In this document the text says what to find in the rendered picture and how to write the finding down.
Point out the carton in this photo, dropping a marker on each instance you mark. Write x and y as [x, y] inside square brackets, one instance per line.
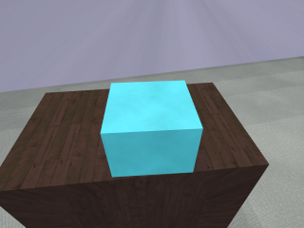
[150, 128]

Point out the pedestal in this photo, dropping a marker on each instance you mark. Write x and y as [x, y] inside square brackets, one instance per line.
[57, 175]

